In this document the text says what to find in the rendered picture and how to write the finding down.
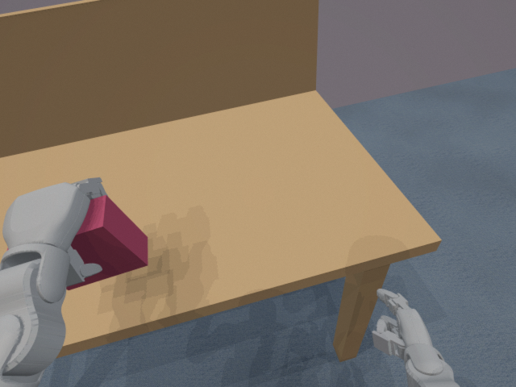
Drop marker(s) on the robot left hand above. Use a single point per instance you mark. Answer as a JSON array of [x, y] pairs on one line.
[[53, 215]]

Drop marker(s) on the robot right hand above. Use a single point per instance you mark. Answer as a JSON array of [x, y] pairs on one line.
[[393, 337]]

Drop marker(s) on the robot left forearm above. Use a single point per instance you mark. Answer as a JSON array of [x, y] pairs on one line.
[[32, 330]]

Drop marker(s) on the table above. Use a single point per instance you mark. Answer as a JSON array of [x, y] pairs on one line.
[[203, 121]]

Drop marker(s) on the robot right forearm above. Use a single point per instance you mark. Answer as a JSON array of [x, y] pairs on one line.
[[425, 367]]

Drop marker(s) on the sponge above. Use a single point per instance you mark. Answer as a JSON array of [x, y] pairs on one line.
[[109, 238]]

